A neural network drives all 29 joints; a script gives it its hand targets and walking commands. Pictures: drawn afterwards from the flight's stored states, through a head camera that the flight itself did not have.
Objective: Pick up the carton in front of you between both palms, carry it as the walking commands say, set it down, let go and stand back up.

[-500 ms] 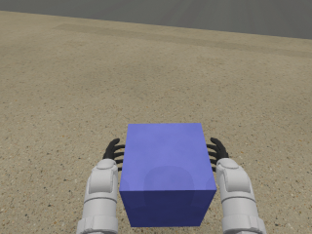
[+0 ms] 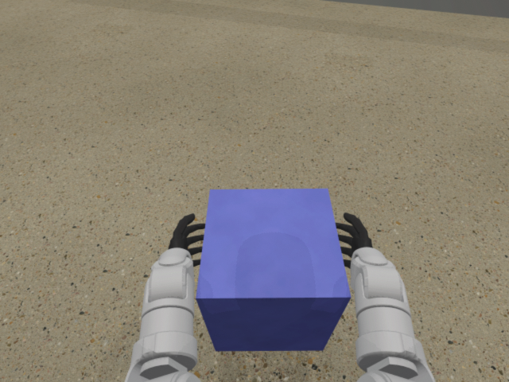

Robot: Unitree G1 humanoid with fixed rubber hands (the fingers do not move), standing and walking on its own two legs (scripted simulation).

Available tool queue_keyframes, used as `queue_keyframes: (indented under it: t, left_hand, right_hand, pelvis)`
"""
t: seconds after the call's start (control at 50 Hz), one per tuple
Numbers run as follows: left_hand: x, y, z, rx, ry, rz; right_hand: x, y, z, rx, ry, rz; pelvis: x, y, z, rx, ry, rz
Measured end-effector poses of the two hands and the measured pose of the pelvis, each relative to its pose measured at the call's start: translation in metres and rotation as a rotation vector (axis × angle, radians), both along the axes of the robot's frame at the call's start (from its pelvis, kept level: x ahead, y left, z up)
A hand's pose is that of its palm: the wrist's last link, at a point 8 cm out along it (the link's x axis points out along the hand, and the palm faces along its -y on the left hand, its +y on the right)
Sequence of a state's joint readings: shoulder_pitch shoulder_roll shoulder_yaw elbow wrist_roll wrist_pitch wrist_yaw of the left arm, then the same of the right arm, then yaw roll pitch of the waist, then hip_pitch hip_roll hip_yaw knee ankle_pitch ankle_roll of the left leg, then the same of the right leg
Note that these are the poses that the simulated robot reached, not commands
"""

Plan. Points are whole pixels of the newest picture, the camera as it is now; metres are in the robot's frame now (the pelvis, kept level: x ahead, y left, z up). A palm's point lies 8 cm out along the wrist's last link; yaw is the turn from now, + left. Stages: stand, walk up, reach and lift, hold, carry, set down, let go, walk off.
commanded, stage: set down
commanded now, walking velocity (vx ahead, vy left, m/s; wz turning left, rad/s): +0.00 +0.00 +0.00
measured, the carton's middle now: (269, 273) +0.32 +0.00 -0.06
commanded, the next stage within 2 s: none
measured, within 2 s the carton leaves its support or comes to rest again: neither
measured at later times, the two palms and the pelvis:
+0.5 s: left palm (201, 284) +0.36 +0.15 -0.18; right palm (336, 285) +0.35 -0.15 -0.18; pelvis -0.05 +0.00 -0.11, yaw +0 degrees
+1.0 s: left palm (212, 296) +0.40 +0.15 -0.33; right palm (323, 298) +0.39 -0.15 -0.33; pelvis -0.08 +0.00 -0.24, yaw -1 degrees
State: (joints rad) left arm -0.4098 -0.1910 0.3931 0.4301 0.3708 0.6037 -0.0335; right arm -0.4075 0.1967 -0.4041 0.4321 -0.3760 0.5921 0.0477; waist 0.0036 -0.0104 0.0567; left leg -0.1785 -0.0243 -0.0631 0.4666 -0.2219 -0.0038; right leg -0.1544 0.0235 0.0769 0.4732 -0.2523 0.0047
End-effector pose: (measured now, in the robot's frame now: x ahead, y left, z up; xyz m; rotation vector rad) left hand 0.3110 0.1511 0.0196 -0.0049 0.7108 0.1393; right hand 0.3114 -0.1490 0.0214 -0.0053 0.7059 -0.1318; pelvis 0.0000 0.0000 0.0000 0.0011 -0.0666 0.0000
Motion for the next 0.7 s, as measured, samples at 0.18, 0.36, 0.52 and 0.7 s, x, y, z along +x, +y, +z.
queue_keyframes:
  t: [0.18,0.36,0.52,0.7]
  left_hand:
    - [0.015,-0.002,-0.079,0.028,0.010,-0.029]
    - [0.027,-0.003,-0.166,0.006,-0.036,-0.014]
    - [0.049,-0.003,-0.202,-0.018,-0.068,-0.003]
    - [0.065,-0.003,-0.250,-0.015,-0.027,-0.013]
  right_hand:
    - [0.014,-0.002,-0.079,-0.026,0.011,0.013]
    - [0.024,-0.003,-0.165,-0.002,-0.035,-0.017]
    - [0.043,-0.003,-0.201,0.025,-0.067,-0.046]
    - [0.057,-0.003,-0.249,0.017,-0.027,-0.047]
  pelvis:
    - [-0.016,-0.003,-0.019,-0.004,0.233,0.003]
    - [-0.035,-0.004,-0.065,-0.005,0.535,0.000]
    - [-0.050,-0.002,-0.113,-0.006,0.670,-0.002]
    - [-0.061,0.001,-0.159,-0.009,0.762,-0.001]
